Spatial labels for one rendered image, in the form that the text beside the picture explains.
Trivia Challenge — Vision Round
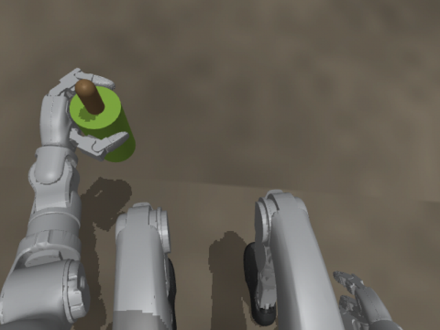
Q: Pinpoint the left robot arm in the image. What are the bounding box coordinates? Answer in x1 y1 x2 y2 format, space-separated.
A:
0 145 91 330

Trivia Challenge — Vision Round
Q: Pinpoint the left robot hand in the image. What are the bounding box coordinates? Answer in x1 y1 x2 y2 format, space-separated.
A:
40 68 129 162

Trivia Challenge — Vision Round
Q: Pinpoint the bottle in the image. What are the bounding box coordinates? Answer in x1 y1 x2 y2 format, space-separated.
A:
69 79 135 162

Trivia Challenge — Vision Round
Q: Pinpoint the right robot foot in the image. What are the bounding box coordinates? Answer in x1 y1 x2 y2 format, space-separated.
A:
243 242 276 326

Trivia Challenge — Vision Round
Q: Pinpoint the right robot hand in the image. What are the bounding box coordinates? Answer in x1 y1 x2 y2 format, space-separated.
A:
333 271 393 330

